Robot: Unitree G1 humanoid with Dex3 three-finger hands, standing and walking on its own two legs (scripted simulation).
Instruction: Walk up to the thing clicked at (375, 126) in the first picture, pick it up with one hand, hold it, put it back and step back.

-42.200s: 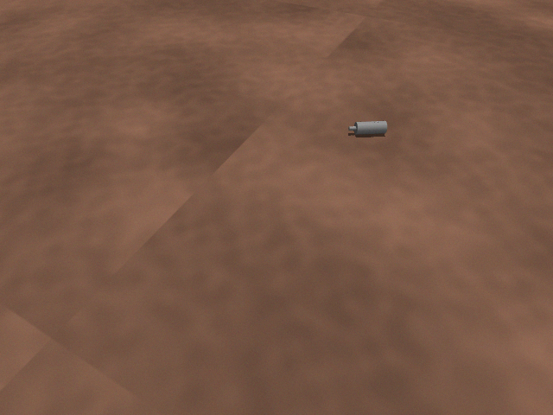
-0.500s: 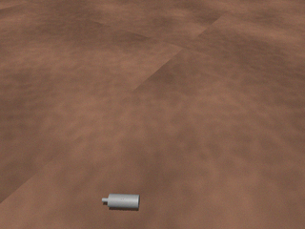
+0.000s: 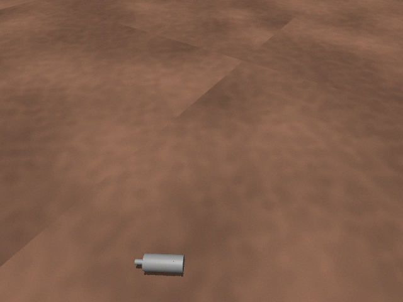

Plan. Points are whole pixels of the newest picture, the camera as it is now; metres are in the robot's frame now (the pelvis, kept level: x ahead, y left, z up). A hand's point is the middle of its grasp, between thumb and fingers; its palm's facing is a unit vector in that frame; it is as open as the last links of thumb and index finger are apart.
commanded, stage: stand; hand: left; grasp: from above
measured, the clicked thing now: (159, 262) +0.45 +0.23 -0.74
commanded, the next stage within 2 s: step back in 0.14 s
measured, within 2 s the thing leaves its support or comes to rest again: neither
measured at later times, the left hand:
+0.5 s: hand out of the picture +0.10 +0.31 -0.19, palm faces +0.01 -0.94 -0.35, open 7.4 cm
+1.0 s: hand out of the picture -0.04 +0.31 -0.16, palm faces -0.07 -0.91 -0.41, open 7.4 cm
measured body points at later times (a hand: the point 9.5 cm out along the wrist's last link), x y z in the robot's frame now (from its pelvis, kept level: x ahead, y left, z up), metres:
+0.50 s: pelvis -0.05 +0.05 -0.03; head +0.03 +0.08 +0.41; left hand +0.10 +0.36 -0.16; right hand +0.01 -0.28 -0.13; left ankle -0.05 +0.14 -0.75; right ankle -0.01 -0.12 -0.73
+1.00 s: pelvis -0.14 +0.05 -0.02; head -0.09 +0.03 +0.42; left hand -0.04 +0.36 -0.13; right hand -0.05 -0.26 -0.16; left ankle -0.08 +0.15 -0.72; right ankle -0.13 -0.04 -0.75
